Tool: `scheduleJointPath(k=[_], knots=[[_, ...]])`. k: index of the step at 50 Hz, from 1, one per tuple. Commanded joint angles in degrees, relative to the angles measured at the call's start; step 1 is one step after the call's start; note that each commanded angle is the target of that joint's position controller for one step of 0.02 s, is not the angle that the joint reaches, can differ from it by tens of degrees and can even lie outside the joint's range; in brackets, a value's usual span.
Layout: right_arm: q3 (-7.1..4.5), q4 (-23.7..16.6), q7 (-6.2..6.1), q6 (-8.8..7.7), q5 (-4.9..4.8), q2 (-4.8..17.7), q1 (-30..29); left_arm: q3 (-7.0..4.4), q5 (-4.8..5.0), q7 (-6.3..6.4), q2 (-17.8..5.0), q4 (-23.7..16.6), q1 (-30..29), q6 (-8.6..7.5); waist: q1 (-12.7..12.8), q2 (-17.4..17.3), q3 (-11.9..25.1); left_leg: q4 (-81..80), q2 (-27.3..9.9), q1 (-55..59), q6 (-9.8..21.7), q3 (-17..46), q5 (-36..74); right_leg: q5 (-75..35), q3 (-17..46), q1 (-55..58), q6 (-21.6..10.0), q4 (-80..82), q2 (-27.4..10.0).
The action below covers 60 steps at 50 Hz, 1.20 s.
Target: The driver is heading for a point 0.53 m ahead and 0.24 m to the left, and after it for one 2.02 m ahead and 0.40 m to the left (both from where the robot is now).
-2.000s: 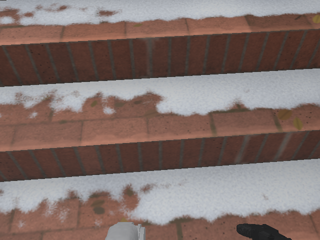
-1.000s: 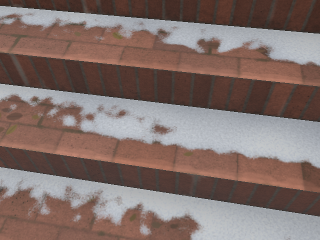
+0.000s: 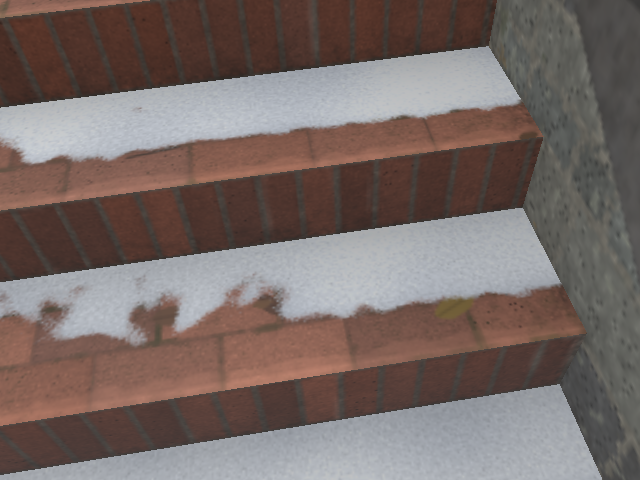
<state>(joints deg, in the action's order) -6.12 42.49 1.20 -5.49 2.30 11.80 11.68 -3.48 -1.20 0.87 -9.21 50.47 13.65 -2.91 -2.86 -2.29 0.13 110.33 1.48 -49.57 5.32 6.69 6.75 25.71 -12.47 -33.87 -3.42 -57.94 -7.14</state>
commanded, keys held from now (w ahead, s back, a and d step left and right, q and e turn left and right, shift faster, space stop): w+q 0.90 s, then e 0.10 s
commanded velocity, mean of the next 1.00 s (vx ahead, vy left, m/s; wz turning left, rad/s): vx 0.49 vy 0.00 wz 0.53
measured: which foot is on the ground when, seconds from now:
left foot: up 0.00-0.36, down 0.38-0.84, up 0.86-1.00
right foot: down 0.00-0.40, up 0.42-0.82, down 0.84-1.00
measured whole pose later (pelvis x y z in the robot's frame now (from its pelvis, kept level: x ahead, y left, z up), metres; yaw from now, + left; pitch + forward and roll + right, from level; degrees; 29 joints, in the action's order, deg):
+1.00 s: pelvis +0.57 +0.01 +0.33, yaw +32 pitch +4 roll -2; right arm -6.4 38.2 1.8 -3.5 4.0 13.5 10.8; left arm -3.1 -0.2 3.0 -10.8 45.8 6.8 -3.5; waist -1.8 -4.1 1.8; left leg 103.2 7.0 -40.4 5.5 7.9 -5.1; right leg 26.1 -7.3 -36.1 -1.1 -58.8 -2.5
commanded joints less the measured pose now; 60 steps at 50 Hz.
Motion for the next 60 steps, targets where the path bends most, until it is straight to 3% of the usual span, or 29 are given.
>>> scheduleJointPath(k=[1, 3, 6, 9, 13, 14, 16, 18, 20, 21, 22, 23, 25, 27, 29, 32, 35, 37, 39, 41, 42, 43, 44, 45, 47, 50, 53, 57, 60], knots=[[3.92, -3.0, -1.08, 2.23, -0.74, -9.8, 2.4, -0.16, -0.07, -0.4, -1.7, 1.1, 4.4, -4.16, -0.5, 4.1, -2.2, 6.5, 0.6, -19.6, 0.7, 4.0, -5.8, -7.3, 19.9, 12.3, 0.4, 34.9, -13.9], [2.75, -2.6, -2.33, 2.93, -1.03, -6.2, -1.1, 0.67, -1.28, 0.17, 0.2, 2.4, 5.1, -5.01, 0.8, 3.4, -1.9, 11.8, 3.4, -21.5, 0.5, -0.5, -6.4, -11.3, 13.4, 14.6, 0.5, 37.9, -13.3], [4.62, -6.7, -3.86, 3.43, -1.44, -9.2, -7.8, 1.06, -1.83, 0.04, -1.9, 5.5, 9.3, -6.15, -0.4, 4.0, -5.1, 25.5, 3.6, -33.8, 2.9, -0.2, -13.7, -16.0, 7.5, 21.1, 1.6, 42.6, -13.4], [5.53, -11.1, -3.1, 4.93, -1.83, -8.4, -16.6, 0.73, -0.74, -0.2, -2.5, 5.7, 11.2, -5.12, 0.0, 1.4, -8.4, 7.6, 2.4, -32.3, 4.1, -6.0, -16.2, -9.9, 0.2, 19.6, 3.9, 47.0, -7.5], [5.78, -14.2, -0.73, 7.96, -1.39, -8.1, -21.8, -0.43, 0.32, 3.56, -7.1, 7.7, 21.5, -4.82, 3.4, 5.8, -5.9, -10.6, -2.9, -26.5, 4.3, -17.5, -24.1, -22.1, -2.9, 32.0, -0.6, 57.0, -7.7], [5.55, -12.0, -0.54, 8.01, -0.93, -8.4, -21.1, -0.23, 1.1, 4.13, -7.0, 8.0, 24.0, -4.61, 5.7, 5.7, -3.0, -11.2, -3.1, -25.4, 5.5, -21.1, -26.2, -37.6, -4.5, 40.8, -0.8, 55.1, -9.2], [6.46, -10.3, -0.56, 7.91, -3.05, -7.7, -15.0, 0.27, 3.36, 5.24, -8.6, 5.1, 19.7, -4.01, -0.7, 8.5, 2.8, -33.2, 4.0, 4.3, 7.4, -26.8, -32.0, -104.6, -7.9, 34.5, 0.2, 43.5, -7.8], [4.29, -8.1, -1.65, 10.36, -0.25, -1.3, -0.5, -0.68, 4.12, 3.81, -14.3, 0.0, 13.8, -5.11, -7.9, 17.6, 13.8, -36.8, 6.7, 17.4, 9.1, -21.6, -41.1, -132.7, -4.9, 42.7, -3.3, 24.6, -14.2], [1.49, -8.5, -1.8, 8.63, -0.89, 4.4, 1.9, -2.56, 4.45, 0.04, -16.9, -5.5, 9.8, -4.91, -8.3, 15.4, 17.7, -58.8, 8.1, 32.1, 10.4, -9.2, -43.6, -106.6, -1.3, 34.5, -4.7, -2.8, -12.0], [-0.75, -7.5, -1.71, 9.54, -1.87, 10.1, -2.5, -1.82, 3.47, -1.84, -10.0, -13.4, -1.1, -4.43, -8.3, -10.8, 13.6, -81.3, -5.8, 39.0, 20.1, 30.4, -54.3, -36.6, 0.5, -0.3, -0.1, -36.4, 9.3], [-1.75, -11.6, -1.61, 8.45, -1.86, 10.7, -7.1, -2.36, -0.38, -3.14, -8.2, -19.3, -6.3, -5.79, -5.1, -3.4, 16.2, -94.7, -12.0, 39.4, 20.8, 51.0, -43.7, -21.4, 17.2, -9.0, 0.7, -61.0, 11.7], [-1.3, -8.1, -2.18, 7.24, -1.54, 9.0, -5.0, -1.13, -1.66, -2.87, -3.8, -20.8, -7.9, -6.4, -3.1, 6.3, 13.2, -93.9, -12.3, 37.3, 18.4, 49.0, -47.5, -23.2, 21.3, -15.5, -0.7, -66.9, 9.8], [0.69, 0.9, -3.16, 4.1, -0.28, 2.9, 4.7, 2.78, -2.03, 0.64, 4.7, -24.5, -9.3, -5.16, 1.3, 11.2, -1.5, -87.4, -10.1, 26.4, 15.5, 37.9, -39.1, -21.1, 19.8, -27.8, -2.1, -73.4, 7.7], [1.25, 4.6, -2.39, 2.59, 0.59, 1.2, 4.5, 4.08, -0.99, 0.9, 4.6, -24.0, -3.9, -2.89, 5.3, 9.0, -4.2, -87.3, -5.9, 25.6, 11.9, 24.3, -26.5, -18.5, 19.0, -33.1, -1.7, -76.7, 6.9], [1.81, 7.7, -0.71, 1.03, -0.9, 2.8, 5.7, 5.1, -1.19, 1.45, 4.4, -24.7, -7.3, -0.87, 6.3, 7.1, -5.6, -88.9, -4.5, 26.2, 7.8, 14.5, -13.3, -13.2, 15.9, -38.0, -1.6, -69.2, 4.8], [2.55, 12.8, 0.27, -1.93, -0.2, 2.9, 14.5, 6.88, -1.75, 2.55, 7.2, -29.3, -22.6, -0.56, 1.5, 0.1, -5.0, -92.5, -5.6, 29.9, 8.5, 14.0, -13.2, 0.7, 11.1, -47.8, -1.9, -75.6, 3.7], [1.61, 13.5, -2.12, -0.76, 0.0, 4.9, 22.3, 8.85, -3.03, 2.05, 10.6, -34.5, -34.0, -0.34, -1.1, 0.0, -1.6, -95.9, -5.4, 36.8, 7.8, 18.1, -6.6, 4.1, 12.4, -49.5, -3.0, -64.8, 2.8], [-0.07, 9.4, -3.49, 1.02, -1.13, 7.2, 16.2, 8.71, -2.68, 1.16, 9.9, -33.5, -33.4, 0.49, 1.4, 1.9, 4.2, -103.3, -5.8, 31.4, 8.3, 12.1, 8.9, -3.7, 7.5, -28.1, -2.1, -45.6, 3.6], [-1.21, 3.2, -3.04, 0.92, -2.75, 9.5, 7.6, 7.67, 0.19, 2.11, 6.7, -28.5, -23.5, -0.24, 6.4, 1.8, 13.1, -101.3, -6.5, 20.4, 7.7, 7.9, 45.7, -7.2, 2.2, 8.4, -0.8, -24.6, 8.9], [-3.86, 0.8, -2.17, -1.08, -3.52, 14.6, 2.7, 3.47, 2.09, 3.68, -1.3, -23.0, -6.2, 0.9, 14.6, -5.1, 25.7, -78.1, -6.5, 39.8, 6.2, 7.0, 66.7, 0.5, 8.7, 16.9, 0.0, -4.3, 10.2], [-4.07, -0.5, -1.19, -2.66, -3.08, 13.8, 0.1, 1.1, 1.7, 3.21, -6.7, -21.0, -0.3, 0.06, 17.4, -4.8, 27.9, -61.2, -3.2, 39.9, 4.2, 6.8, 60.8, 6.7, 15.8, 23.4, -1.0, 6.9, 7.4], [-1.91, -2.7, 0.77, -3.8, -0.53, 4.7, -1.2, -0.13, 1.06, 2.49, -10.2, -19.6, -0.1, -0.13, 13.7, 9.0, 26.6, -42.0, 2.6, 27.7, 2.2, 3.6, 0.2, -8.1, 33.8, 30.5, -4.6, 14.7, -6.1], [-1.09, -4.8, 2.21, -2.18, -0.68, -0.4, 6.5, -1.11, 0.85, 2.82, -13.3, -18.4, -6.6, 1.2, 6.2, 20.8, 24.0, -15.4, 6.5, 11.5, -1.3, 3.4, -13.3, -12.3, 68.3, 28.1, -9.9, 35.9, -15.9], [-0.57, -5.3, 2.28, -0.58, 1.15, -2.2, 10.8, -0.92, 2.4, 2.36, -8.9, -18.7, -12.6, 0.76, 0.7, 12.7, 18.2, -5.2, 3.1, 9.3, -1.1, 2.8, -10.7, -0.1, 65.9, 21.0, -11.2, 34.9, -17.0], [1.45, -6.3, 1.94, 0.84, 3.02, -4.1, 6.0, 1.67, 2.49, 2.09, 1.0, -12.1, -12.5, -1.2, -0.7, 1.5, 6.2, -2.9, 3.7, 1.9, 0.1, 3.6, -6.9, -8.1, 45.8, 9.3, -9.3, 25.2, -11.3], [4.37, -7.4, 0.27, 2.83, 1.62, -6.8, 2.7, 0.57, -0.56, 1.42, -0.3, -1.9, -0.2, -2.79, 1.3, 2.1, 1.8, 4.1, 5.2, -9.9, 0.7, 6.5, -19.2, -16.1, 32.9, 14.3, -8.7, 27.1, -7.1], [5.43, -11.4, -0.54, 4.4, 1.02, -7.4, -4.6, -0.59, 0.88, 0.72, -3.1, 2.6, 6.8, -4.13, 1.2, 6.4, -1.0, 6.5, 2.4, -22.8, 1.0, 7.0, -28.4, -24.9, 28.5, 21.8, -6.9, 32.0, -7.7], [5.25, -12.0, 1.04, 5.15, 0.61, -3.5, -6.8, -0.09, 0.85, 2.88, -5.9, -0.8, 0.0, -4.54, -3.4, 5.1, 2.4, -18.7, -5.5, -5.1, -1.4, -4.9, -17.8, -43.5, 17.4, 12.5, -5.7, 37.9, -3.9], [4.99, -12.4, 0.35, 4.24, -0.32, -3.3, -11.6, -1.12, 0.41, 3.09, -7.8, -2.6, 2.1, -5.27, 0.7, 9.5, 6.0, -33.9, -7.1, 5.3, -1.4, -7.3, -11.2, -46.7, 14.8, 18.1, -6.1, 39.5, -2.8]])
Velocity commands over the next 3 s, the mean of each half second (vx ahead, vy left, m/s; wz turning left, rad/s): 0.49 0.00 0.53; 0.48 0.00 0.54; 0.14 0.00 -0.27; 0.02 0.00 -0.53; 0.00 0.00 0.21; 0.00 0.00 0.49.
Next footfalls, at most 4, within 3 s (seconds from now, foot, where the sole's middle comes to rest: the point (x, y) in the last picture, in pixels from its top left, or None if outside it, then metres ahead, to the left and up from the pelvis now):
0.38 left None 0.37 0.04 -0.54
0.84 right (356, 275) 0.71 -0.05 -0.37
1.34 left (156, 310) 0.66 0.30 -0.37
1.90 right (392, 148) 0.84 -0.12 -0.20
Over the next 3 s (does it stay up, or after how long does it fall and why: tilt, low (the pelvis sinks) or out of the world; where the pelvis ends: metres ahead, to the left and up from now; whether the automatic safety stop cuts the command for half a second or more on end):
stays up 0.85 0.02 0.57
